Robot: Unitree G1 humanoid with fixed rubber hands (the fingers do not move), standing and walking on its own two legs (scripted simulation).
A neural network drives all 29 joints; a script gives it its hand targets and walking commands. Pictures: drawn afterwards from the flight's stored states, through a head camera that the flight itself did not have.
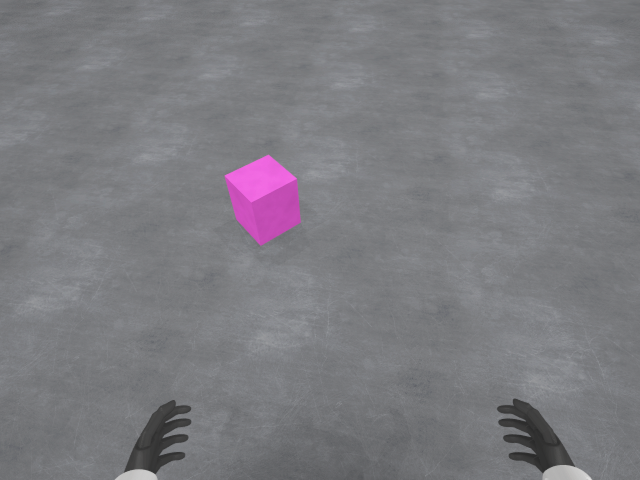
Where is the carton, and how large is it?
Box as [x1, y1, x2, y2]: [225, 155, 300, 245]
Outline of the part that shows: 269,155 225,175 236,219 260,245 300,222 296,178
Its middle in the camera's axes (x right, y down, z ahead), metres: -0.24 -0.18 +1.60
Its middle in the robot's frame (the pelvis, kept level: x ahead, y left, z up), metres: +1.23 +0.26 -0.63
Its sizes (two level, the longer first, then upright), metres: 0.210 0.200 0.250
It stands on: the floor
